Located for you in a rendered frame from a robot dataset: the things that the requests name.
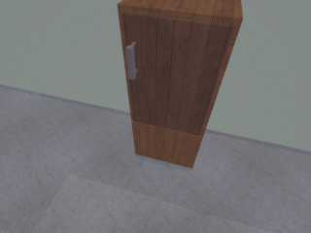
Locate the handle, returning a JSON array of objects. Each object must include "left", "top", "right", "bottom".
[{"left": 125, "top": 42, "right": 138, "bottom": 80}]

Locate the cupboard door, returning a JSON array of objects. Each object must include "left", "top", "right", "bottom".
[{"left": 121, "top": 12, "right": 234, "bottom": 136}]

